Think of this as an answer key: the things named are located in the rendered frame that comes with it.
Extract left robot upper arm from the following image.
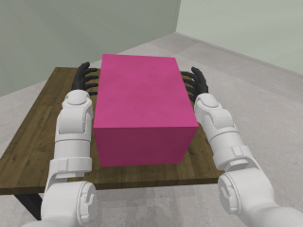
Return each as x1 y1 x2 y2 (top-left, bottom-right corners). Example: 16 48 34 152
21 181 98 227

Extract table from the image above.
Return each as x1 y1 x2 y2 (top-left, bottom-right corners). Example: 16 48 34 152
0 67 225 221

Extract robot right hand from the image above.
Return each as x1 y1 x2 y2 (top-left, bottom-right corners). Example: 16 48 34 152
181 66 208 105

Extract carton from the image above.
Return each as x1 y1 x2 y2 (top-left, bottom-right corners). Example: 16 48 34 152
93 54 199 167

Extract robot right forearm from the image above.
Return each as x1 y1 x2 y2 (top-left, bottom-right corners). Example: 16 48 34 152
194 93 276 201

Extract robot left forearm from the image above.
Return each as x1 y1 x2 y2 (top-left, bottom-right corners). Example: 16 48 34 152
41 90 94 219

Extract right robot upper arm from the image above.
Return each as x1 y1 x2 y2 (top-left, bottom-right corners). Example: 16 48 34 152
218 167 303 227

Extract robot left hand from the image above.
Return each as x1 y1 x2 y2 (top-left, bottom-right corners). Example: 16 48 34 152
71 61 98 96

